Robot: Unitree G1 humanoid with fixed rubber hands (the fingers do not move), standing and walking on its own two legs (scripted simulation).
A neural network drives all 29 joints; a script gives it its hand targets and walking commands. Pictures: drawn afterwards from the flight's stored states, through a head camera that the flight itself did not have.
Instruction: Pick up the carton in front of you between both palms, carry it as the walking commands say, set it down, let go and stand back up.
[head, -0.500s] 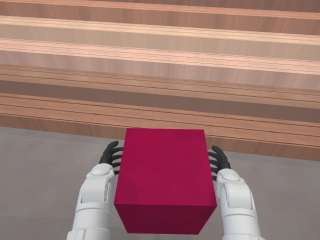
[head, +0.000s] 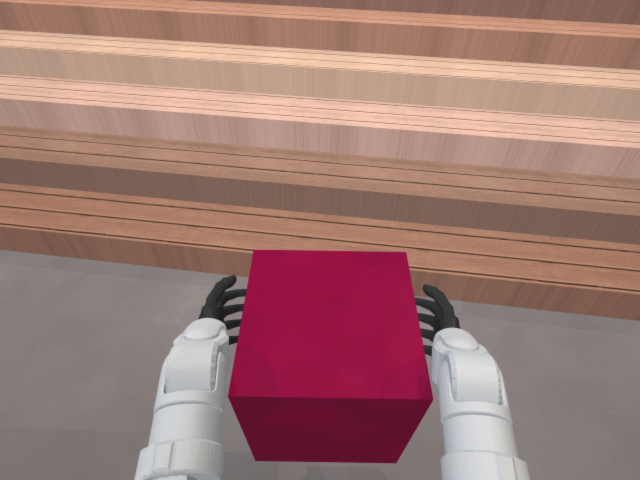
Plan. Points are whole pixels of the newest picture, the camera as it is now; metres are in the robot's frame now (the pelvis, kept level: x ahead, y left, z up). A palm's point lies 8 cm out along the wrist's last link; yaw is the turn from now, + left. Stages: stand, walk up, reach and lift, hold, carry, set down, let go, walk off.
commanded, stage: hold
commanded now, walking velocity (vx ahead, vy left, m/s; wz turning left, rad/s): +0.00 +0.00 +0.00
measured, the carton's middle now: (327, 360) +0.30 +0.00 -0.03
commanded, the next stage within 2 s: carry in 0.14 s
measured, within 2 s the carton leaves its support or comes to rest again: neither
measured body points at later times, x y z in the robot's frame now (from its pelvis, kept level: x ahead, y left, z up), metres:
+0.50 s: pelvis +0.09 +0.02 +0.00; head +0.06 +0.02 +0.44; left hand +0.39 +0.17 +0.07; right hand +0.38 -0.13 +0.07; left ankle +0.02 +0.13 -0.74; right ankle +0.09 -0.09 -0.73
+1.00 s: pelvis +0.37 +0.07 -0.01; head +0.38 +0.08 +0.44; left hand +0.65 +0.22 +0.06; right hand +0.65 -0.08 +0.06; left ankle +0.40 +0.14 -0.74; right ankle +0.24 -0.05 -0.65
